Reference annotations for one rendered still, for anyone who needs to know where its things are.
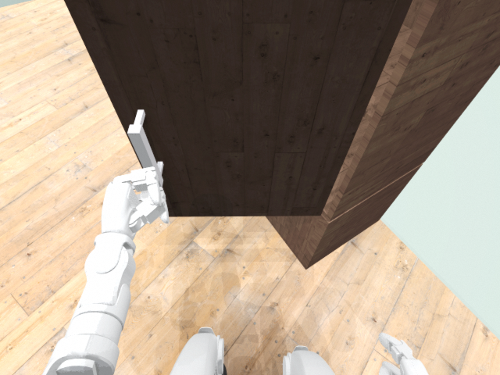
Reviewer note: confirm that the handle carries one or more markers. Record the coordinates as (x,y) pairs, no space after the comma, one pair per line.
(139,140)

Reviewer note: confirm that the left robot thigh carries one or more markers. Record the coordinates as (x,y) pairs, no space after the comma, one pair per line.
(202,355)

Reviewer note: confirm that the robot thigh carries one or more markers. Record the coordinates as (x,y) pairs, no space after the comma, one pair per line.
(303,362)
(202,355)

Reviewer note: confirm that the robot left hand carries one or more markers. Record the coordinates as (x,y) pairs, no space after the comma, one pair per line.
(120,202)

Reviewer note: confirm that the left robot forearm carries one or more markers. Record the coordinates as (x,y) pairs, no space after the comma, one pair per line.
(90,346)

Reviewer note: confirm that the right robot thigh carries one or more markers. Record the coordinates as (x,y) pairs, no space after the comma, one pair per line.
(303,362)

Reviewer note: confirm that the cupboard door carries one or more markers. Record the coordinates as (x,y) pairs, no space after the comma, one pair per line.
(251,105)

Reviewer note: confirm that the robot right hand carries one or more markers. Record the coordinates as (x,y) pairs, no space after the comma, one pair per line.
(402,354)

